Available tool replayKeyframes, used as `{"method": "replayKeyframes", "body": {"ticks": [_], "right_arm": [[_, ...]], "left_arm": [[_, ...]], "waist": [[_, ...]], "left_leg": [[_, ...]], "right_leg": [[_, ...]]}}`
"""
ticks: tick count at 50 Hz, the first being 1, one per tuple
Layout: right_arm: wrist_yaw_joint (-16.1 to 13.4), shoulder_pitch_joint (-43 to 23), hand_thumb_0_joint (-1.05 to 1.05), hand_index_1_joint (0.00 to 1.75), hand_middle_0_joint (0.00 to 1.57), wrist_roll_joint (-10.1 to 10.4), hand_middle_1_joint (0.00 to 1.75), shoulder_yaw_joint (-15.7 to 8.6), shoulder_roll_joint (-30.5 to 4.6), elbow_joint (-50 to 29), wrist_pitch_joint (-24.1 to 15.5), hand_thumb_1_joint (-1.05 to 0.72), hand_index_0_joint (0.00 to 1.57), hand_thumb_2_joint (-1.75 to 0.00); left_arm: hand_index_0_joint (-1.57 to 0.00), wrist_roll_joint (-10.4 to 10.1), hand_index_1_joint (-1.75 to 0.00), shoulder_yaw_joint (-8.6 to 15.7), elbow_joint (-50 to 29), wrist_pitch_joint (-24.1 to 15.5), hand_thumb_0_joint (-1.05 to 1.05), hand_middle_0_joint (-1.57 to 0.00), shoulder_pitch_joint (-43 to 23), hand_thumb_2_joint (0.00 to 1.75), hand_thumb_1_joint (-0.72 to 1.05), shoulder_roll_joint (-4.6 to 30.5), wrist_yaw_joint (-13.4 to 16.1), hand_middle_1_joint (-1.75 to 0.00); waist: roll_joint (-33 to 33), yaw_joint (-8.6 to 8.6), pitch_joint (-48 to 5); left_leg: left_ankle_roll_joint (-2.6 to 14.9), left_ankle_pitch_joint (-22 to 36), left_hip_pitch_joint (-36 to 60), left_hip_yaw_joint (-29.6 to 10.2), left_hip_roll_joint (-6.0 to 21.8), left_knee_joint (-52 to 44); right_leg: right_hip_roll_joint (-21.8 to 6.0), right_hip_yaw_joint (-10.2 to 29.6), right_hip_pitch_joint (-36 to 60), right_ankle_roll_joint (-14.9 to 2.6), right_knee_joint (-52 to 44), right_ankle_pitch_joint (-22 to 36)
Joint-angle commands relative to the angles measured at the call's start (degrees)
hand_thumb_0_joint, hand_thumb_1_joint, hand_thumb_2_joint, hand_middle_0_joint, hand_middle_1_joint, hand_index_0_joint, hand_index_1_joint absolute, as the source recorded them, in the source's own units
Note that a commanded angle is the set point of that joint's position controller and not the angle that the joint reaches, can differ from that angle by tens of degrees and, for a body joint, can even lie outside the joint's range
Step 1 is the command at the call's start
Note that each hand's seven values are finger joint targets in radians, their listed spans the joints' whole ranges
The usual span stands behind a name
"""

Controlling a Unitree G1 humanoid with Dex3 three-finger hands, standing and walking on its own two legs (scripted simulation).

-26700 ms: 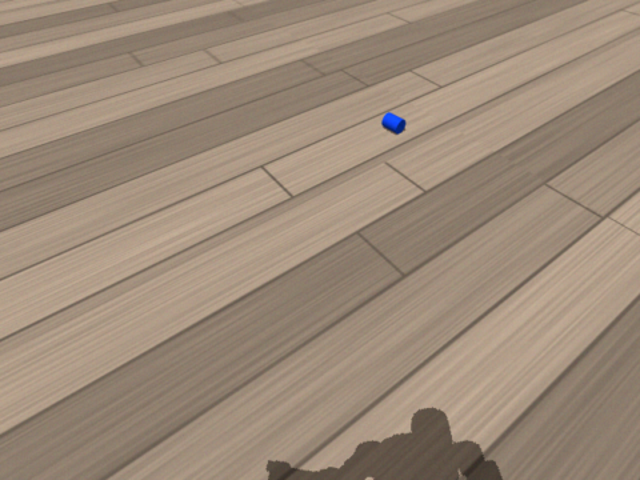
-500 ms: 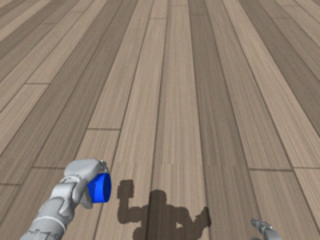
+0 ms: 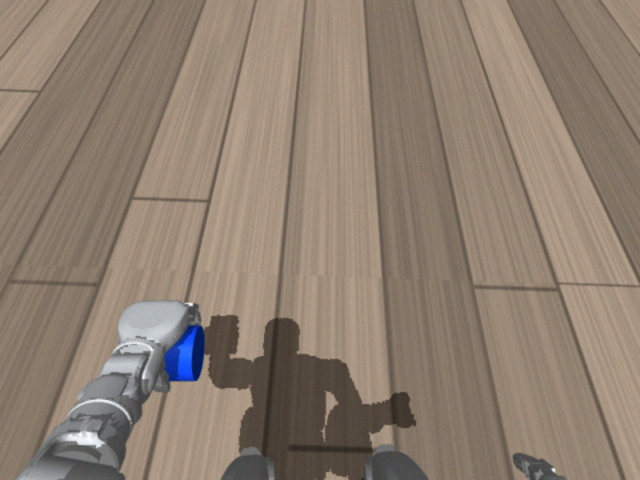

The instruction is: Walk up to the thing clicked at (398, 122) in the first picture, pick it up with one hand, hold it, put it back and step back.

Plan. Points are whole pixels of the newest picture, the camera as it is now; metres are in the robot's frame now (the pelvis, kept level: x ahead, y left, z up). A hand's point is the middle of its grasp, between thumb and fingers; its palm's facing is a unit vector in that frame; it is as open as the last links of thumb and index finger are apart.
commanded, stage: crouch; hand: left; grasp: from above
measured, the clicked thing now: (163, 352) +0.33 +0.24 -0.14
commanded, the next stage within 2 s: lower in 1.52 s
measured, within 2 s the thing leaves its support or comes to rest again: neither
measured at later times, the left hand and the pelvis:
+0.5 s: hand (198, 350) +0.40 +0.24 -0.35, palm faces -0.47 +0.01 -0.88, open 10.6 cm; pelvis -0.04 +0.01 -0.20, yaw -3 degrees
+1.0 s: hand (210, 349) +0.44 +0.25 -0.48, palm faces -0.47 -0.01 -0.88, open 10.5 cm; pelvis -0.04 +0.01 -0.30, yaw -6 degrees
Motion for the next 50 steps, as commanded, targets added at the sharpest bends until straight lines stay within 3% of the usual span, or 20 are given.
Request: {"method": "replayKeyframes", "body": {"ticks": [1, 6, 8, 11, 14, 17, 20, 23, 24, 27, 30, 35, 41, 45, 46, 49, 50], "right_arm": [[-0.6, 5.6, 0.00, 0.30, 0.20, -1.0, 0.30, -3.7, -8.6, -2.9, -2.5, -0.89, 0.20, -0.89], [-1.6, 7.1, 0.00, 0.30, 0.20, -2.1, 0.30, -3.6, -9.0, -1.3, -4.2, -0.89, 0.20, -0.89], [-1.8, 7.5, 0.00, 0.30, 0.20, -2.3, 0.30, -3.4, -9.1, -1.3, -4.6, -0.89, 0.20, -0.89], [-1.7, 7.7, 0.00, 0.30, 0.20, -2.9, 0.30, -3.3, -9.1, -0.6, -5.2, -0.89, 0.20, -0.89], [-1.5, 7.6, 0.00, 0.30, 0.20, -3.2, 0.30, -3.1, -9.2, -0.5, -5.7, -0.89, 0.20, -0.89], [-0.9, 7.6, 0.00, 0.30, 0.20, -3.7, 0.30, -3.0, -9.4, -0.2, -6.4, -0.89, 0.20, -0.89], [-0.2, 8.2, 0.00, 0.30, 0.20, -3.8, 0.30, -2.9, -10.3, -0.2, -7.0, -0.89, 0.20, -0.89], [0.5, 9.1, 0.00, 0.30, 0.20, -4.3, 0.30, -2.7, -10.6, 0.3, -7.5, -0.89, 0.20, -0.90], [0.8, 9.3, 0.00, 0.30, 0.20, -4.5, 0.30, -2.5, -10.4, 0.5, -7.6, -0.89, 0.20, -0.90], [1.8, 10.6, 0.00, 0.30, 0.20, -5.2, 0.30, -2.0, -10.7, 1.3, -8.0, -0.90, 0.20, -0.90], [2.7, 10.9, 0.00, 0.30, 0.20, -5.7, 0.30, -2.1, -10.9, 1.6, -8.2, -0.90, 0.20, -0.90], [3.8, 11.5, 0.00, 0.30, 0.20, -6.3, 0.30, -1.6, -11.3, 1.5, -8.0, -0.90, 0.20, -0.90], [5.0, 11.6, 0.00, 0.30, 0.20, -6.6, 0.30, -1.1, -11.4, 1.1, -7.7, -0.91, 0.20, -0.90], [5.7, 11.4, 0.00, 0.30, 0.20, -6.7, 0.30, -0.7, -11.6, 1.1, -7.1, -0.91, 0.20, -0.90], [5.9, 12.0, 0.00, 0.30, 0.20, -6.8, 0.30, -0.5, -11.6, 1.1, -7.1, -0.91, 0.20, -0.90], [6.2, 11.5, 0.00, 0.30, 0.20, -6.8, 0.30, -0.4, -12.2, 1.1, -6.8, -0.91, 0.20, -0.90], [6.3, 11.8, 0.00, 0.30, 0.20, -6.8, 0.30, -0.3, -12.4, 1.0, -6.7, -0.91, 0.20, -0.90]], "left_arm": [[-1.10, 1.5, -0.63, 5.9, -8.0, 0.5, 0.00, -1.09, -28.8, 0.81, 0.74, 14.2, 8.2, -0.64], [-1.08, 0.6, -0.59, 6.7, -3.0, 2.5, 0.00, -1.09, -32.4, 0.80, 0.71, 15.0, 10.2, -0.59], [-1.08, 0.8, -0.57, 8.0, -2.3, 3.2, 0.00, -1.08, -32.4, 0.78, 0.70, 17.6, 10.3, -0.57], [-1.09, 0.0, -0.57, 8.4, 1.2, 4.2, 0.00, -1.10, -31.8, 0.77, 0.72, 17.6, 9.5, -0.56], [-1.08, 0.3, -0.55, 11.1, 1.0, 4.0, 0.00, -1.09, -33.0, 0.74, 0.70, 22.2, 8.5, -0.54], [-1.11, 0.4, -0.54, 10.4, 1.1, 2.6, 0.00, -1.11, -36.9, 0.75, 0.73, 21.4, 7.2, -0.53], [-1.11, 0.9, -0.51, 12.3, 1.8, 0.7, 0.00, -1.11, -38.3, 0.71, 0.73, 24.4, 6.6, -0.51], [-1.12, 1.8, -0.50, 12.8, -0.2, -1.1, 0.00, -1.12, -43.7, 0.71, 0.74, 25.9, 6.9, -0.50], [-1.12, 2.0, -0.48, 13.2, 0.3, -1.4, 0.00, -1.12, -42.7, 0.69, 0.74, 26.1, 7.1, -0.48], [-1.14, 3.1, -0.52, 14.4, 0.0, -2.4, 0.00, -1.15, -45.3, 0.74, 0.76, 28.2, 8.0, -0.51], [-1.16, 3.7, -0.51, 14.4, 0.4, -2.6, 0.00, -1.17, -48.5, 0.76, 0.77, 28.2, 8.5, -0.50], [-1.18, 5.2, -0.48, 15.7, 2.7, -2.0, 0.00, -1.20, -48.5, 0.74, 0.79, 30.6, 9.0, -0.46], [-1.18, 4.8, -0.51, 15.5, 3.6, -1.8, 0.00, -1.20, -51.2, 0.77, 0.79, 31.8, 7.9, -0.49], [-1.18, 4.7, -0.51, 16.4, 5.0, -2.2, 0.00, -1.19, -50.7, 0.75, 0.79, 34.2, 7.1, -0.50], [-1.18, 4.7, -0.52, 16.0, 6.5, -2.3, 0.00, -1.19, -49.8, 0.76, 0.81, 32.8, 6.7, -0.51], [-1.19, 4.8, -0.52, 16.0, 6.9, -3.0, 0.00, -1.20, -51.8, 0.76, 0.82, 34.4, 5.9, -0.50], [-1.18, 4.9, -0.52, 15.6, 7.6, -3.1, 0.00, -1.19, -51.0, 0.74, 0.82, 33.4, 5.8, -0.51]], "waist": [[6.6, -1.80, -25.3], [7.3, -3.39, -32.3], [8.3, -2.69, -36.0], [8.3, -3.80, -35.5], [9.1, -3.36, -37.4], [10.8, -5.18, -37.5], [11.3, -5.58, -38.6], [12.8, -6.97, -42.9], [12.9, -6.46, -44.3], [14.1, -7.04, -47.4], [16.7, -7.48, -47.9], [19.4, -7.41, -48.5], [19.1, -8.55, -46.9], [17.6, -8.17, -45.7], [17.3, -9.25, -44.0], [18.9, -9.38, -43.2], [18.0, -9.57, -42.7]], "left_leg": [[1.01, 7.7, 6.5, 0.4, -3.0, 6.0], [1.87, 5.9, -3.1, -0.8, -2.3, 15.6], [2.05, 5.6, -6.4, -0.7, -2.4, 19.0], [2.05, 3.7, -12.0, -1.5, -1.9, 22.9], [2.21, 0.6, -18.2, -1.3, -2.2, 27.1], [2.12, -2.7, -21.2, -2.4, -1.9, 31.0], [1.51, -6.9, -24.8, -4.5, -1.8, 33.4], [1.79, -6.3, -25.9, -4.4, -1.8, 38.0], [1.98, -4.4, -26.5, -3.9, -2.0, 39.9], [2.10, -0.4, -28.0, -3.7, -2.1, 44.1], [1.84, 0.9, -27.4, -4.2, -1.8, 46.5], [1.60, 1.9, -28.8, -3.6, -1.8, 50.2], [2.05, 2.2, -33.4, -3.0, -1.4, 54.8], [2.40, 0.8, -38.8, -2.4, -1.5, 57.4], [2.35, 0.8, -39.3, -2.6, -1.5, 57.8], [2.20, 0.0, -40.5, -2.8, -1.4, 58.8], [2.10, -0.2, -40.5, -3.2, -1.4, 58.8]], "right_leg": [[2.3, -0.9, -7.9, -3.02, 3.5, 8.2], [2.9, -2.0, -17.8, -3.53, 13.5, 6.2], [2.8, -1.9, -19.6, -3.67, 17.1, 6.1], [2.8, -2.6, -25.5, -3.71, 21.3, 4.0], [2.8, -2.6, -29.0, -3.72, 25.4, 1.4], [2.8, -3.2, -37.2, -3.95, 29.4, -2.1], [2.5, -4.1, -42.8, -4.13, 34.3, -5.9], [2.6, -4.3, -45.7, -4.03, 37.4, -5.2], [2.8, -4.2, -45.7, -3.99, 38.6, -3.8], [2.7, -4.5, -47.0, -3.84, 41.9, -0.7], [2.6, -5.0, -50.8, -3.95, 44.7, -0.2], [2.6, -5.2, -53.2, -3.95, 48.2, 0.2], [3.1, -5.4, -54.5, -3.64, 51.1, 1.7], [3.4, -5.2, -53.6, -3.37, 52.7, 1.9], [3.2, -5.4, -54.0, -3.24, 53.1, 2.0], [3.5, -5.8, -56.7, -3.46, 54.8, 0.9], [3.5, -6.2, -57.7, -3.49, 55.4, 0.5]]}}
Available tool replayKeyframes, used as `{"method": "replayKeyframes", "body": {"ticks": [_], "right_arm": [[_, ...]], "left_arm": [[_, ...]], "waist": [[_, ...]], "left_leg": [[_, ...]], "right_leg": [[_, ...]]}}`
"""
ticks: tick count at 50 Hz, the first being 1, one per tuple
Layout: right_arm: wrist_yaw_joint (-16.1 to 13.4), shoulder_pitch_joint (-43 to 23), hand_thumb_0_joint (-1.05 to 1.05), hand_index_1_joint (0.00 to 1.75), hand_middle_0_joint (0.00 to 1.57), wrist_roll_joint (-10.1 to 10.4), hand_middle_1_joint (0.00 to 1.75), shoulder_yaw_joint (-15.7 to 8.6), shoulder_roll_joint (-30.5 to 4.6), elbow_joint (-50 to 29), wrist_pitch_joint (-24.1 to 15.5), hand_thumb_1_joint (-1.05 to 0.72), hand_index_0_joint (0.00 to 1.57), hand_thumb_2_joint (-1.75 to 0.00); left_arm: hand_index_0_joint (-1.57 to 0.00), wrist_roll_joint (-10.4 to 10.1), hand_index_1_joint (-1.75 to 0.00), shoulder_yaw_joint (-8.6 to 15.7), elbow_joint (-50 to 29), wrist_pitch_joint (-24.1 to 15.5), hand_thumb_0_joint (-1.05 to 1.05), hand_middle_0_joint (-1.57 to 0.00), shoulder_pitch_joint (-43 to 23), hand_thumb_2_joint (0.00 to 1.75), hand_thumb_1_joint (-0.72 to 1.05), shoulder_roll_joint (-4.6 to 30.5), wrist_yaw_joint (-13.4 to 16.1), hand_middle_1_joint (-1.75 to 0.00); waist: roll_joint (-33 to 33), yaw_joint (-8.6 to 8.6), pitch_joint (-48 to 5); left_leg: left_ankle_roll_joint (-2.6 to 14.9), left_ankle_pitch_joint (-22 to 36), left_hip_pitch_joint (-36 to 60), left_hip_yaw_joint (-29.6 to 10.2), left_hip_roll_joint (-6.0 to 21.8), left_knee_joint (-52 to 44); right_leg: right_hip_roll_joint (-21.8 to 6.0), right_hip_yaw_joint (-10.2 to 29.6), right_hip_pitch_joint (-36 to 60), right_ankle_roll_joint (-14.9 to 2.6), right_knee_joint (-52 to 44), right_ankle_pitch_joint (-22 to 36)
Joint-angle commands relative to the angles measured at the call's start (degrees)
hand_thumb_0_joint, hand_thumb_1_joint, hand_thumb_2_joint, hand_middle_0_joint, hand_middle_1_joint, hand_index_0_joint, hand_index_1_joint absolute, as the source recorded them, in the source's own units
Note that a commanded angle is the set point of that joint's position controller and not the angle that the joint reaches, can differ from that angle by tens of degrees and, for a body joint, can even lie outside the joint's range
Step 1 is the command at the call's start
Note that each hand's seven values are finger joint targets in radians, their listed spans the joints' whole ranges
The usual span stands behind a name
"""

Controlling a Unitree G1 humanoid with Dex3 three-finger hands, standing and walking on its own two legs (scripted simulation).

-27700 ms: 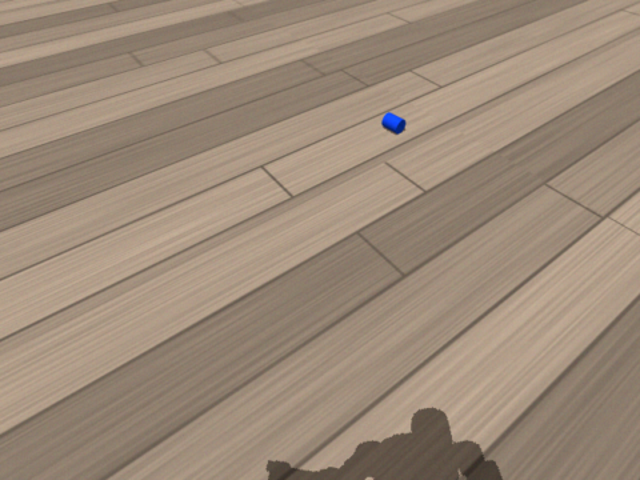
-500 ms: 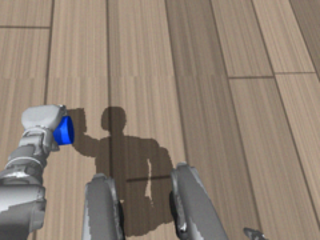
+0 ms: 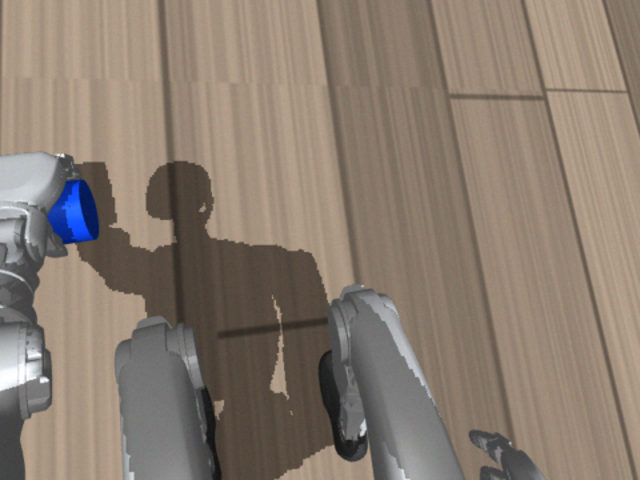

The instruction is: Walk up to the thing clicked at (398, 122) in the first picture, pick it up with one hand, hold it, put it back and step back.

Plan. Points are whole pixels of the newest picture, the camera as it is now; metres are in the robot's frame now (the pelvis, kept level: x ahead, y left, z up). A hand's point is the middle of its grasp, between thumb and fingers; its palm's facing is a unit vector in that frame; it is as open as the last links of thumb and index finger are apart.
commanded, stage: crouch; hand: left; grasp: from above
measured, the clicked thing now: (45, 215) +0.47 +0.30 -0.20
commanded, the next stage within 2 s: lower in 0.52 s
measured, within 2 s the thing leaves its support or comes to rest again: neither
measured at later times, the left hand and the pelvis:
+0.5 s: hand (64, 213) +0.48 +0.28 -0.23, palm faces -0.46 -0.05 -0.89, open 10.5 cm; pelvis -0.01 +0.00 -0.06, yaw -2 degrees
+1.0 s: hand (75, 220) +0.48 +0.29 -0.28, palm faces -0.48 -0.07 -0.88, open 10.5 cm; pelvis -0.01 +0.00 -0.09, yaw -4 degrees
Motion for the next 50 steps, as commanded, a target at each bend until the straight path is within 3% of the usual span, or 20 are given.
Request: {"method": "replayKeyframes", "body": {"ticks": [1, 18, 32, 37, 50], "right_arm": [[-0.3, 14.1, 0.00, 0.30, 0.20, 0.0, 0.30, -4.6, -13.3, 0.4, 0.1, -0.91, 0.20, -0.90], [0.2, 13.2, 0.00, 0.30, 0.20, -0.8, 0.30, -1.5, -14.7, 0.4, 0.3, -0.91, 0.20, -0.90], [0.7, 13.4, 0.00, 0.30, 0.20, -1.1, 0.30, 0.7, -15.3, 0.4, 0.4, -0.91, 0.20, -0.90], [1.0, 12.4, 0.00, 0.30, 0.20, -1.1, 0.30, 1.6, -15.3, 0.3, 0.7, -0.91, 0.20, -0.90], [1.3, 10.7, 0.00, 0.30, 0.20, -2.6, 0.30, 2.5, -16.6, -0.2, 0.3, -0.90, 0.20, -0.90]], "left_arm": [[-1.18, -0.1, -0.52, 1.7, -10.6, -0.7, 0.00, -1.19, -22.8, 0.75, 0.82, 16.6, 2.5, -0.51], [-1.20, 1.0, -0.49, 3.5, -6.9, -2.0, 0.00, -1.21, -28.3, 0.70, 0.85, 23.9, 4.1, -0.49], [-1.22, 0.3, -0.49, 2.4, -5.9, -1.5, 0.00, -1.25, -27.2, 0.76, 0.84, 24.9, 1.9, -0.46], [-1.21, 0.0, -0.48, 1.3, -2.8, -2.4, 0.00, -1.23, -27.2, 0.69, 0.85, 24.4, 1.6, -0.46], [-1.27, 1.4, -0.50, 3.9, -4.4, -4.3, 0.00, -1.27, -26.5, 0.69, 0.94, 28.5, 5.9, -0.50]], "waist": [[18.8, 0.02, -42.2], [21.6, -1.94, -39.9], [21.4, -2.98, -38.0], [19.6, -3.89, -34.1], [24.4, -4.06, -35.8]], "left_leg": [[1.81, 16.6, 35.9, 4.4, -1.4, -9.9], [1.97, 10.2, 28.1, 4.8, -1.7, -4.3], [2.10, 12.5, 25.3, 4.3, -1.5, -0.1], [2.20, 11.3, 21.0, 3.8, -1.6, 1.2], [1.72, 12.7, 22.1, 3.4, -1.3, 4.2]], "right_leg": [[1.6, -4.8, 14.6, -4.74, -10.8, 17.5], [2.0, -6.2, 10.5, -4.73, -5.0, 14.2], [2.5, -7.1, 10.8, -4.42, -1.9, 16.6], [2.9, -8.0, 9.1, -4.51, -0.4, 15.7], [3.3, -9.2, 8.1, -4.41, 3.3, 17.3]]}}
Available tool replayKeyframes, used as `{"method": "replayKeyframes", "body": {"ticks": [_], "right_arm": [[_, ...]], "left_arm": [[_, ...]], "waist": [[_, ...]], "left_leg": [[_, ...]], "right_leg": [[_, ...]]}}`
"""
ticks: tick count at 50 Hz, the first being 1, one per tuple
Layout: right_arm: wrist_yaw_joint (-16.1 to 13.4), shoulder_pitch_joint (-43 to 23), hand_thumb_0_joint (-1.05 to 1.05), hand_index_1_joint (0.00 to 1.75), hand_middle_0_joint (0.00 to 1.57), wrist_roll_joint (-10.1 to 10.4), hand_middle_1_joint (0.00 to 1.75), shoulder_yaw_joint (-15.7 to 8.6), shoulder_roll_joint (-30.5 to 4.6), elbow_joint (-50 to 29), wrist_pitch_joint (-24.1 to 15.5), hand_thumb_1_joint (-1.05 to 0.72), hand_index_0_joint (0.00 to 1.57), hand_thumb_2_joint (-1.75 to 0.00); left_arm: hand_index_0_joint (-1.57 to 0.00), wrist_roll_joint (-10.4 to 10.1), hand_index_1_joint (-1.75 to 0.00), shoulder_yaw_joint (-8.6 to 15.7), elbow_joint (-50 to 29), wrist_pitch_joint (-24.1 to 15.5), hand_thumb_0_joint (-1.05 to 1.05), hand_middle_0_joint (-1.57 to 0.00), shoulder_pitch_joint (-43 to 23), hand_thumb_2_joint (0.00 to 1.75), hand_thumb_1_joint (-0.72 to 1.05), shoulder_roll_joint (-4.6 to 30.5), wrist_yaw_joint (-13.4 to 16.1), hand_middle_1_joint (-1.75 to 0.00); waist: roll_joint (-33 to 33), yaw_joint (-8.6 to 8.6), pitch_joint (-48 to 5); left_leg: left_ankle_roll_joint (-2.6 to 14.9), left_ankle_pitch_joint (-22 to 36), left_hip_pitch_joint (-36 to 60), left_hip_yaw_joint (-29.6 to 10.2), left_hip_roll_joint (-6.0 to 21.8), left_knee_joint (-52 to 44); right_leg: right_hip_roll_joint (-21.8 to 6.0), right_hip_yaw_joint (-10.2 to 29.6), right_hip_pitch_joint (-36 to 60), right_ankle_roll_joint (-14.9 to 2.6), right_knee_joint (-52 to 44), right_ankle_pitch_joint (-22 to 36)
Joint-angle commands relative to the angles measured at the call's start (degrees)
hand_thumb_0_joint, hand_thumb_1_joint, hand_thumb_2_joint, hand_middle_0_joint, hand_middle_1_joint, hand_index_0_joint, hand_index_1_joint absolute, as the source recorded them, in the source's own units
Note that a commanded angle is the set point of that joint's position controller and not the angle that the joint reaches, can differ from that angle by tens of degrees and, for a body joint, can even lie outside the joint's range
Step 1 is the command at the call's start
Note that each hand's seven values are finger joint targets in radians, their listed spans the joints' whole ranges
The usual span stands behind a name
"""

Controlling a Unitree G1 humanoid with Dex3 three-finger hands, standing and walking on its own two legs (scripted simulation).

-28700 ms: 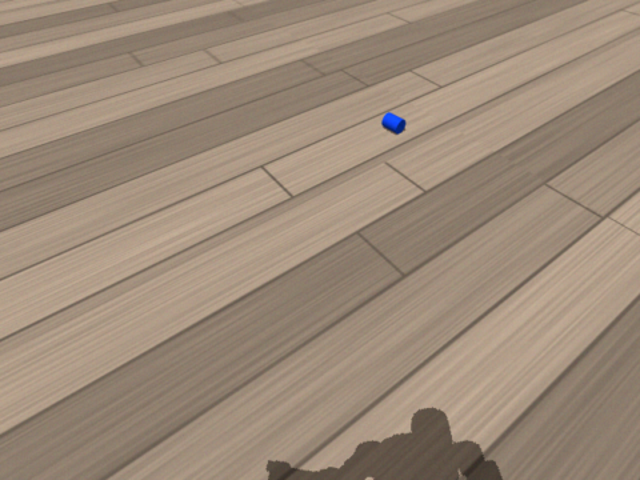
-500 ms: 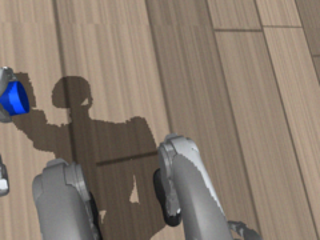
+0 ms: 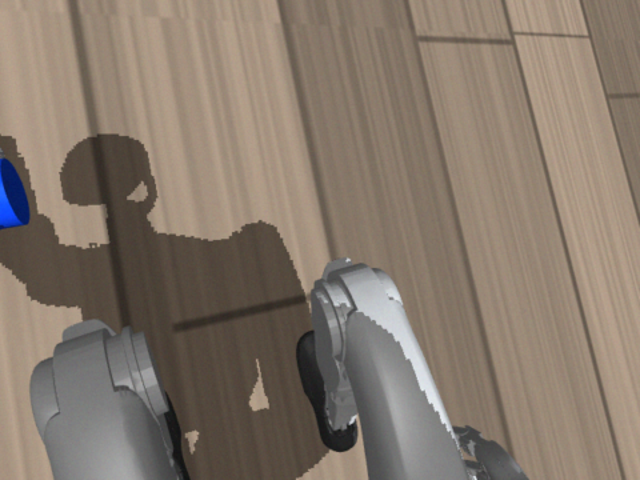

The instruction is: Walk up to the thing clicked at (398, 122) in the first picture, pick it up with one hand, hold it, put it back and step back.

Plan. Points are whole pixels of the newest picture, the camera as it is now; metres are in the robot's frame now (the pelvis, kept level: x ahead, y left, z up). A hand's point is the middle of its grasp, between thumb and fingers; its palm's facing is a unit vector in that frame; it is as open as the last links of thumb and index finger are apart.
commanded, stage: rest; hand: left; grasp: from above
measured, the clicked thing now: out of the picture +0.47 +0.32 -0.23
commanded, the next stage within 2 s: open in 1.02 s
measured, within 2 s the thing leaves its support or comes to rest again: rests again in 1.58 s
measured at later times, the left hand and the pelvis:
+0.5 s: hand out of the picture +0.48 +0.31 -0.24, palm faces -0.47 -0.12 -0.88, open 10.4 cm; pelvis +0.00 +0.00 -0.01, yaw -2 degrees
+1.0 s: hand out of the picture +0.48 +0.31 -0.25, palm faces -0.46 -0.12 -0.88, open 10.4 cm; pelvis +0.00 +0.01 -0.02, yaw -4 degrees
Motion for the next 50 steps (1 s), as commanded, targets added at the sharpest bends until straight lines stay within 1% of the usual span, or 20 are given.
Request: {"method": "replayKeyframes", "body": {"ticks": [1, 6, 21, 22, 26, 27, 28, 29, 31, 33, 36, 38, 40, 41, 42, 43, 44, 45, 48, 50], "right_arm": [[-0.9, 12.4, 0.00, 0.30, 0.20, -0.3, 0.30, -4.9, -15.8, 0.8, -0.4, -0.90, 0.20, -0.90], [-0.7, 12.3, 0.00, 0.30, 0.20, -0.8, 0.30, -4.0, -15.9, 1.1, -0.9, -0.89, 0.20, -0.89], [-0.1, 11.6, 0.00, 0.30, 0.20, -2.1, 0.30, -0.8, -17.6, 0.0, -2.9, -0.89, 0.20, -0.89], [-0.1, 11.3, 0.00, 0.30, 0.20, -2.1, 0.30, -0.6, -17.7, 0.0, -3.0, -0.89, 0.20, -0.89], [0.0, 11.1, 0.00, 0.30, 0.20, -2.6, 0.30, 0.0, -18.5, -0.6, -3.4, -0.89, 0.20, -0.89], [-0.1, 10.4, 0.00, 0.30, 0.20, -2.4, 0.30, 0.1, -18.8, -0.6, -3.5, -0.89, 0.20, -0.89], [0.0, 10.4, 0.00, 0.30, 0.20, -2.5, 0.30, 0.1, -18.5, -0.6, -3.8, -0.89, 0.20, -0.89], [0.1, 10.8, 0.00, 0.30, 0.20, -2.7, 0.30, 0.3, -18.9, -0.7, -3.9, -0.89, 0.20, -0.89], [0.0, 10.1, 0.00, 0.30, 0.20, -2.8, 0.30, 0.7, -19.1, -1.2, -3.8, -0.89, 0.20, -0.89], [0.1, 9.8, 0.00, 0.30, 0.20, -3.0, 0.30, 1.1, -18.7, -0.9, -3.9, -0.89, 0.20, -0.90], [0.1, 10.1, 0.00, 0.30, 0.20, -3.1, 0.30, 1.1, -19.5, -1.1, -4.4, -0.89, 0.20, -0.90], [0.2, 9.5, 0.00, 0.30, 0.20, -3.1, 0.30, 1.4, -19.4, -1.0, -4.6, -0.89, 0.20, -0.90], [0.3, 9.9, 0.00, 0.30, 0.20, -3.2, 0.30, 1.6, -19.6, -1.1, -4.8, -0.89, 0.20, -0.90], [0.2, 9.9, 0.00, 0.30, 0.20, -3.3, 0.30, 1.5, -19.7, -1.1, -4.8, -0.89, 0.20, -0.90], [0.4, 9.4, 0.00, 0.30, 0.20, -3.3, 0.30, 1.9, -19.2, -1.0, -5.0, -0.89, 0.20, -0.90], [0.4, 9.7, 0.00, 0.30, 0.20, -3.5, 0.30, 1.9, -19.6, -1.2, -5.1, -0.89, 0.20, -0.90], [0.4, 9.1, 0.00, 0.30, 0.20, -3.1, 0.30, 2.1, -19.5, -1.2, -5.1, -0.89, 0.20, -0.90], [0.4, 9.7, 0.00, 0.30, 0.20, -3.4, 0.30, 2.3, -19.7, -1.2, -5.2, -0.89, 0.20, -0.90], [0.4, 9.3, 0.00, 0.30, 0.20, -3.4, 0.30, 2.5, -20.0, -1.5, -5.4, -0.89, 0.20, -0.90], [0.5, 8.7, 0.00, 0.30, 0.20, -3.5, 0.30, 2.9, -19.8, -1.7, -5.4, -0.89, 0.20, -0.90]], "left_arm": [[-1.28, -1.1, -0.49, 2.7, -11.8, 0.3, 0.00, -1.28, -20.9, 0.69, 0.95, 18.0, 5.0, -0.49], [-1.21, -0.8, -0.45, 2.2, -9.7, 1.2, 0.00, -1.21, -21.4, 0.66, 0.86, 17.6, 6.2, -0.45], [-1.22, -1.0, -0.45, 2.4, -5.5, 1.6, 0.00, -1.22, -19.8, 0.66, 0.88, 21.0, 7.8, -0.45], [-1.23, -0.9, -0.45, 2.7, -5.7, 1.6, 0.00, -1.23, -19.4, 0.66, 0.89, 21.9, 7.9, -0.45], [-1.23, -1.0, -0.45, 2.7, -4.9, 1.5, 0.00, -1.23, -19.4, 0.67, 0.90, 21.9, 8.4, -0.45], [-1.23, -1.3, -0.44, 1.8, -3.9, 1.5, 0.00, -1.23, -18.9, 0.66, 0.89, 21.0, 8.6, -0.44], [-1.23, -1.0, -0.44, 1.3, -3.8, 1.5, 0.00, -1.23, -19.8, 0.66, 0.89, 21.0, 8.4, -0.44], [-1.22, -0.7, -0.45, 1.9, -4.9, 1.3, 0.00, -1.22, -20.5, 0.65, 0.89, 22.4, 8.5, -0.45], [-1.23, -1.2, -0.44, 2.6, -3.7, 1.4, 0.00, -1.23, -18.5, 0.64, 0.90, 23.3, 9.1, -0.45], [-1.23, -0.9, -0.45, 1.5, -3.6, 1.3, 0.00, -1.23, -19.0, 0.65, 0.90, 22.5, 9.4, -0.46], [-1.22, -1.2, -0.46, 1.5, -3.5, 1.4, 0.00, -1.22, -19.9, 0.67, 0.89, 22.6, 9.8, -0.46], [-1.22, -1.1, -0.44, 1.2, -2.3, 1.4, 0.00, -1.22, -18.9, 0.65, 0.88, 23.0, 10.1, -0.44], [-1.21, -1.0, -0.44, 1.0, -2.6, 1.3, 0.00, -1.21, -19.8, 0.66, 0.87, 22.6, 10.2, -0.44], [-1.21, -1.1, -0.45, 1.6, -2.3, 1.3, 0.00, -1.21, -19.4, 0.67, 0.88, 23.2, 10.3, -0.45], [-1.22, -1.0, -0.45, 0.0, -0.2, 1.5, 0.00, -1.22, -18.9, 0.65, 0.88, 21.6, 10.1, -0.45], [-1.22, -1.4, -0.46, 0.6, -1.3, 1.2, 0.00, -1.23, -19.8, 0.68, 0.89, 22.3, 10.3, -0.46], [-1.21, -1.1, -0.46, 0.0, -0.4, 1.3, 0.00, -1.22, -19.0, 0.68, 0.88, 22.4, 10.4, -0.46], [-1.22, -1.0, -0.46, 0.1, -0.2, 1.5, 0.00, -1.23, -18.9, 0.67, 0.89, 22.6, 10.3, -0.46], [-1.21, -1.3, -0.45, 0.2, 0.5, 1.4, 0.00, -1.21, -19.0, 0.66, 0.88, 22.8, 10.6, -0.45], [-1.21, -1.2, -0.45, -0.8, 1.3, 1.5, 0.00, -1.22, -18.7, 0.66, 0.87, 22.1, 10.6, -0.44]], "waist": [[28.1, 0.10, -43.8], [28.0, -1.27, -42.9], [28.0, -3.11, -39.7], [28.2, -2.63, -40.4], [28.5, -3.70, -38.3], [28.9, -3.34, -37.1], [29.0, -3.89, -37.4], [29.4, -4.21, -38.2], [29.0, -3.28, -38.3], [30.3, -3.54, -37.3], [29.6, -4.76, -36.5], [29.3, -4.27, -35.7], [28.5, -5.18, -35.6], [28.6, -4.90, -35.8], [28.6, -5.05, -35.1], [27.8, -5.48, -35.2], [27.5, -4.80, -34.9], [27.8, -5.54, -34.5], [28.1, -5.38, -34.0], [27.7, -5.63, -33.5]], "left_leg": [[1.90, 12.5, 35.4, 7.8, -0.1, -12.6], [2.11, 13.2, 34.6, 7.3, 0.1, -11.1], [2.02, 15.0, 32.7, 6.0, 0.6, -9.1], [1.94, 15.2, 33.2, 5.8, 0.7, -9.2], [1.76, 14.7, 33.0, 5.6, 0.7, -8.7], [1.55, 14.3, 33.2, 5.5, 0.7, -8.8], [1.70, 14.1, 33.8, 5.4, 1.0, -8.3], [1.73, 14.4, 34.2, 5.1, 1.0, -8.5], [1.75, 13.9, 32.9, 5.1, 0.9, -8.8], [1.65, 13.0, 32.9, 5.0, 1.0, -9.2], [1.67, 13.6, 33.1, 4.7, 1.1, -8.3], [1.77, 13.1, 32.0, 4.7, 1.1, -8.4], [1.65, 13.9, 32.6, 4.3, 1.2, -8.5], [1.60, 14.1, 32.8, 4.2, 1.2, -8.3], [1.76, 13.6, 32.1, 4.3, 1.4, -7.8], [1.91, 13.0, 31.5, 4.2, 1.3, -7.9], [1.92, 12.7, 31.2, 4.2, 1.4, -8.0], [1.92, 13.4, 31.5, 4.2, 1.3, -7.8], [1.53, 13.7, 32.0, 3.8, 1.3, -8.5], [1.71, 13.1, 31.9, 3.7, 1.5, -8.3]], "right_leg": [[1.6, -7.5, 18.3, -5.34, -11.2, 16.6], [1.8, -7.8, 18.4, -5.03, -10.8, 17.8], [2.6, -9.1, 21.3, -4.81, -9.7, 19.8], [2.8, -9.2, 21.6, -4.85, -9.4, 19.9], [2.8, -9.9, 20.7, -5.03, -9.5, 19.0], [2.9, -10.1, 18.9, -5.38, -9.2, 18.4], [3.1, -10.0, 18.7, -5.22, -9.3, 18.4], [3.1, -10.1, 19.9, -5.04, -9.3, 18.8], [3.1, -10.3, 20.5, -4.99, -9.2, 18.6], [3.2, -10.2, 20.3, -5.05, -9.1, 18.0], [3.2, -10.7, 19.7, -4.92, -9.0, 18.6], [3.3, -10.6, 19.6, -4.91, -9.2, 18.3], [3.4, -11.0, 20.0, -4.84, -9.1, 18.9], [3.4, -11.2, 19.7, -4.88, -8.9, 19.0], [3.5, -10.8, 19.6, -4.82, -9.0, 19.0], [3.6, -11.0, 20.2, -4.62, -9.5, 18.6], [3.7, -10.7, 20.3, -4.67, -9.6, 18.4], [3.6, -10.9, 20.7, -4.52, -9.4, 19.1], [3.6, -11.6, 19.7, -4.90, -8.9, 18.6], [3.8, -11.4, 20.0, -4.72, -9.1, 18.5]]}}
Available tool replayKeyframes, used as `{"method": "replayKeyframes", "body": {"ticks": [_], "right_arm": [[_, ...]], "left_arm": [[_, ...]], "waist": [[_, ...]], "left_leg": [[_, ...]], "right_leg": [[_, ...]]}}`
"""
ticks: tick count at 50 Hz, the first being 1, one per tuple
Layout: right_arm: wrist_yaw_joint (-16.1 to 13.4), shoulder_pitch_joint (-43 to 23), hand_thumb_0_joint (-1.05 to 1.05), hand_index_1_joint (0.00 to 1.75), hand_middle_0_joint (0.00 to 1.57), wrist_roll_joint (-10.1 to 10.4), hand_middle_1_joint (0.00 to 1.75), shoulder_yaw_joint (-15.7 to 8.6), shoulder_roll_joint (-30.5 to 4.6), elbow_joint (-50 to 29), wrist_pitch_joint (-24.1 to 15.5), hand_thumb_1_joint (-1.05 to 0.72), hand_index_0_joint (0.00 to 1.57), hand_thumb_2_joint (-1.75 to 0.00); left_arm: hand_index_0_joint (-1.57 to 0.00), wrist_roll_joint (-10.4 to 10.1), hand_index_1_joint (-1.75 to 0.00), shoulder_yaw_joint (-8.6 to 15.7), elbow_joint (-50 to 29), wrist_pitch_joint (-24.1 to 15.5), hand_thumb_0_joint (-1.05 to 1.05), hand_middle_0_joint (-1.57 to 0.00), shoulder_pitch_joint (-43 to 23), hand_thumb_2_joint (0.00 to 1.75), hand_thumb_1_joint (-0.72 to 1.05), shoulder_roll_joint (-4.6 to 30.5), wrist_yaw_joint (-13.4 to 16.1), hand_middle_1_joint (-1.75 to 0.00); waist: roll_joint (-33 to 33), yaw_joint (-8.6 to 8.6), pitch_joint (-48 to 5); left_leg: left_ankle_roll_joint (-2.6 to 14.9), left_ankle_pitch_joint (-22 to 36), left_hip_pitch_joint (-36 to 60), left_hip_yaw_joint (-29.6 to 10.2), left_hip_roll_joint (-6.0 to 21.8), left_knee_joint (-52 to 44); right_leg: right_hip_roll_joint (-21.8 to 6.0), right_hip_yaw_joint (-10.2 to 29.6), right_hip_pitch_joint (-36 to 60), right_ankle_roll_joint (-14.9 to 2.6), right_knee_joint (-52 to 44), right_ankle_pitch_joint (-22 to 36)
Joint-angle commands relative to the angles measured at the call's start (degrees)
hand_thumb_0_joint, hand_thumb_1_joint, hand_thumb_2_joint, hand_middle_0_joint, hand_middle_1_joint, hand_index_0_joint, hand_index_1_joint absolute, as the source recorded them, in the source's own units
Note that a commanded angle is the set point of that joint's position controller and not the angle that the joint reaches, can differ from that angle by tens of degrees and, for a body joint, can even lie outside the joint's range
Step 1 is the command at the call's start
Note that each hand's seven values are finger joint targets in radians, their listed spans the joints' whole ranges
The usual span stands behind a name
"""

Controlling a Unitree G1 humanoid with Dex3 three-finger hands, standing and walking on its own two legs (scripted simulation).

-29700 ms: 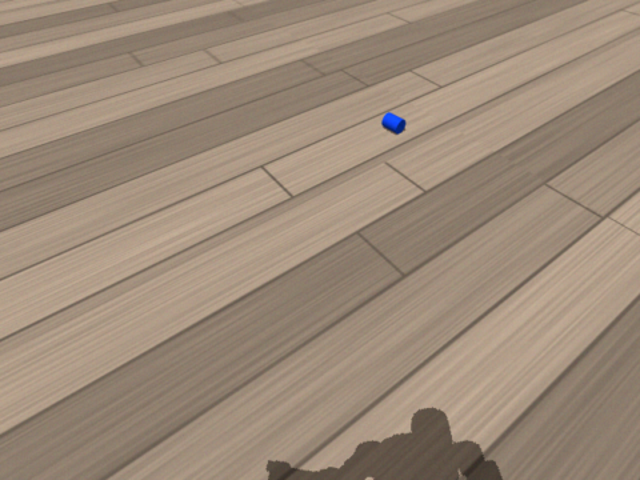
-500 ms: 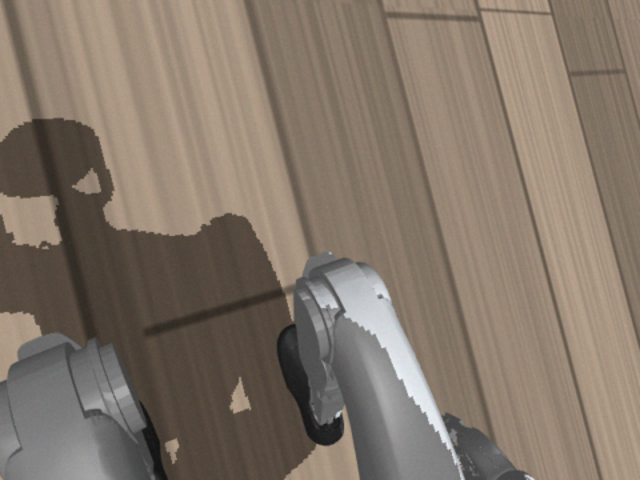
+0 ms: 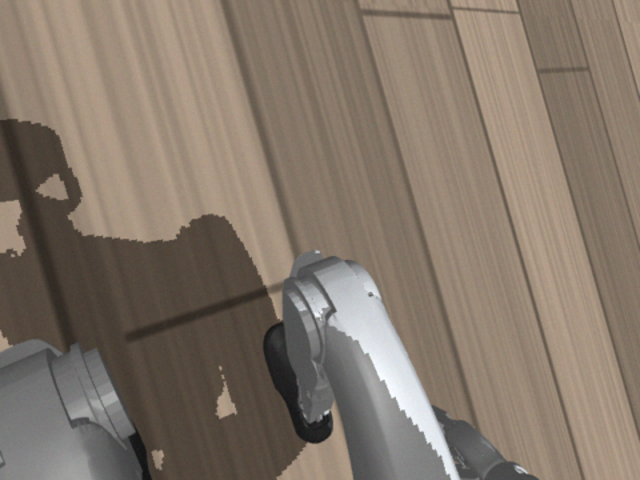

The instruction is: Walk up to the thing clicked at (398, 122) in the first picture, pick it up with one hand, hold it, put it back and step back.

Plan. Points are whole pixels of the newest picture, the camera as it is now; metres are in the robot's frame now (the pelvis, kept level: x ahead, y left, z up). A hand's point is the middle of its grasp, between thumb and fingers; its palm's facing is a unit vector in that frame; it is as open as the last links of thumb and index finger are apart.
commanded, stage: rest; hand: left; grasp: from above
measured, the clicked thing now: out of the picture +0.46 +0.35 -0.27
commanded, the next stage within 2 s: open in 0.02 s
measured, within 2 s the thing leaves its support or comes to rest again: rests again in 0.58 s
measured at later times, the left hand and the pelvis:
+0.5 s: hand out of the picture +0.46 +0.34 -0.23, palm faces -0.43 -0.14 -0.89, open 11.1 cm; pelvis -0.01 +0.00 +0.00, yaw -1 degrees
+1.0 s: hand out of the picture +0.46 +0.34 -0.23, palm faces -0.44 -0.14 -0.89, open 13.8 cm; pelvis +0.00 +0.00 +0.00, yaw -1 degrees
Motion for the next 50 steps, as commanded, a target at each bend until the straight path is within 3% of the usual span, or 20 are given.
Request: {"method": "replayKeyframes", "body": {"ticks": [1, 4, 6, 13, 17, 20, 24, 29, 30, 33, 34, 36, 41, 50], "right_arm": [[-0.7, 11.2, 0.00, 0.30, 0.20, 0.2, 0.30, -5.3, -18.5, 0.9, -0.3, -0.89, 0.20, -0.90], [-0.8, 11.1, 0.00, 0.30, 0.20, -0.2, 0.30, -4.7, -18.5, 0.8, -0.4, -0.89, 0.20, -0.90], [-0.7, 11.3, 0.00, 0.30, 0.20, -0.2, 0.30, -4.4, -18.6, 0.5, -0.7, -0.90, 0.20, -0.90], [-0.8, 10.1, 0.00, 0.30, 0.20, -0.2, 0.30, -3.9, -18.8, -0.1, -1.0, -0.89, 0.20, -0.89], [-0.9, 10.2, 0.00, 0.30, 0.20, -0.2, 0.30, -3.7, -19.0, -0.1, -1.1, -0.89, 0.20, -0.89], [-0.8, 10.4, 0.00, 0.30, 0.20, -0.4, 0.30, -3.5, -18.9, 0.3, -1.1, -0.89, 0.20, -0.89], [-0.6, 10.5, 0.00, 0.30, 0.20, -0.2, 0.30, -3.8, -19.2, 0.1, -1.6, -0.89, 0.20, -0.89], [-0.6, 9.9, 0.00, 0.30, 0.20, -0.3, 0.30, -3.2, -19.2, -0.5, -1.5, -0.89, 0.20, -0.90], [-0.5, 10.5, 0.00, 0.30, 0.20, -0.5, 0.30, -3.2, -19.2, -0.5, -1.6, -0.89, 0.20, -0.90], [-0.5, 10.6, 0.00, 0.30, 0.20, 0.1, 0.30, -3.3, -19.5, -1.1, -1.7, -0.89, 0.20, -0.90], [-0.6, 10.5, 0.00, 0.30, 0.20, -0.2, 0.30, -3.2, -19.4, -0.8, -1.5, -0.89, 0.20, -0.90], [-0.6, 10.3, 0.00, 0.30, 0.20, -0.1, 0.30, -3.2, -19.5, -1.3, -1.4, -0.89, 0.20, -0.90], [-0.7, 10.3, 0.00, 0.30, 0.20, 0.0, 0.30, -3.3, -19.6, -0.9, -1.1, -0.89, 0.20, -0.90], [-0.5, 10.4, 0.00, 0.30, 0.20, -0.2, 0.30, -3.4, -19.3, -0.8, -1.0, -0.89, 0.20, -0.90]], "left_arm": [[-1.22, -1.1, -0.45, 0.0, -7.4, 0.2, 0.00, -1.22, -17.5, 0.64, 0.90, 14.6, 3.3, -0.46], [-1.21, -1.0, -0.46, 0.1, -6.7, 0.1, 0.00, -1.21, -16.9, 0.65, 0.88, 15.6, 3.6, -0.46], [-1.20, -0.8, -0.45, -0.5, -6.2, 0.1, 0.00, -1.21, -17.0, 0.65, 0.86, 14.9, 3.5, -0.45], [-0.72, -0.9, -0.51, -1.1, -6.1, -0.2, 0.00, -0.72, -17.0, 0.60, 0.30, 15.3, 3.9, -0.52], [-0.57, -0.8, -0.55, -0.2, -7.2, -0.5, 0.00, -0.57, -16.6, 0.60, 0.06, 16.9, 4.5, -0.55], [-0.49, -0.8, -0.58, -1.2, -6.3, -0.4, 0.00, -0.48, -17.5, 0.62, -0.04, 15.4, 4.7, -0.59], [-0.40, -1.4, -0.65, -2.1, -3.7, 0.3, 0.00, -0.40, -17.0, 0.68, -0.14, 14.1, 4.1, -0.66], [-0.33, -2.2, -0.74, -2.3, -3.4, 0.9, 0.00, -0.32, -15.7, 0.74, -0.23, 14.9, 2.9, -0.75], [-0.30, -1.9, -0.76, -2.9, -3.8, 1.0, 0.00, -0.30, -15.7, 0.78, -0.27, 14.0, 2.4, -0.76], [-0.25, -2.6, -0.81, -2.3, -4.9, 0.9, 0.00, -0.24, -15.8, 0.82, -0.32, 15.1, 1.5, -0.82], [-0.23, -2.7, -0.83, -2.0, -6.9, 0.7, 0.00, -0.23, -15.9, 0.83, -0.35, 15.4, 1.6, -0.84], [-0.21, -2.7, -0.85, -1.9, -5.5, 0.5, 0.00, -0.20, -15.4, 0.85, -0.37, 15.3, 1.3, -0.86], [-0.12, -2.5, -0.92, -1.2, -8.1, 0.1, 0.00, -0.12, -15.5, 0.94, -0.47, 16.2, 1.7, -0.92], [-0.07, -2.4, -0.99, -1.7, -6.9, 0.0, 0.00, -0.07, -14.9, 0.99, -0.52, 14.7, 1.9, -0.99]], "waist": [[31.7, -2.46, -38.1], [31.3, -2.04, -38.5], [31.1, -2.77, -37.3], [31.0, -2.57, -36.8], [31.7, -1.85, -38.0], [30.6, -3.14, -37.2], [30.6, -3.45, -34.3], [30.3, -2.38, -35.0], [30.2, -3.25, -35.6], [29.5, -2.86, -35.6], [30.6, -2.23, -37.3], [30.7, -2.91, -35.8], [32.9, -2.02, -37.4], [31.8, -2.60, -36.4]], "left_leg": [[1.49, 13.8, 31.9, 7.8, 1.0, -13.8], [1.64, 13.1, 31.3, 7.8, 1.1, -14.0], [1.63, 13.3, 31.4, 7.6, 1.1, -13.8], [1.56, 11.4, 30.7, 7.1, 1.3, -14.0], [1.45, 12.8, 31.3, 7.3, 1.2, -14.1], [1.65, 12.6, 30.3, 7.1, 1.3, -13.8], [1.39, 10.9, 30.1, 6.7, 1.2, -14.4], [1.78, 10.4, 28.7, 7.1, 1.1, -14.3], [1.73, 10.8, 29.6, 7.1, 1.2, -14.3], [1.84, 11.4, 29.2, 6.9, 1.1, -14.1], [1.48, 12.5, 31.1, 6.6, 1.2, -14.7], [1.50, 12.2, 30.3, 6.6, 1.2, -14.4], [0.98, 14.4, 32.7, 6.3, 1.3, -14.8], [1.25, 13.6, 32.0, 6.6, 1.3, -14.3]], "right_leg": [[1.9, -8.8, 18.3, -5.38, -11.1, 17.1], [2.0, -8.8, 19.9, -5.19, -11.6, 16.8], [2.0, -8.8, 19.3, -5.19, -11.2, 16.9], [2.3, -9.1, 18.8, -5.33, -11.3, 15.5], [2.3, -9.2, 20.1, -5.19, -11.3, 16.8], [2.4, -9.3, 19.7, -5.06, -11.5, 16.9], [2.1, -9.7, 16.9, -5.22, -11.2, 15.0], [2.3, -9.2, 18.9, -5.11, -12.2, 14.9], [2.4, -9.0, 19.6, -5.12, -12.0, 15.1], [2.2, -9.1, 19.5, -5.02, -11.9, 15.6], [2.2, -9.4, 20.2, -5.12, -11.8, 16.2], [2.1, -9.5, 19.2, -5.15, -11.6, 16.1], [2.0, -9.6, 19.1, -5.37, -11.1, 17.4], [2.2, -9.5, 18.8, -5.23, -11.6, 17.0]]}}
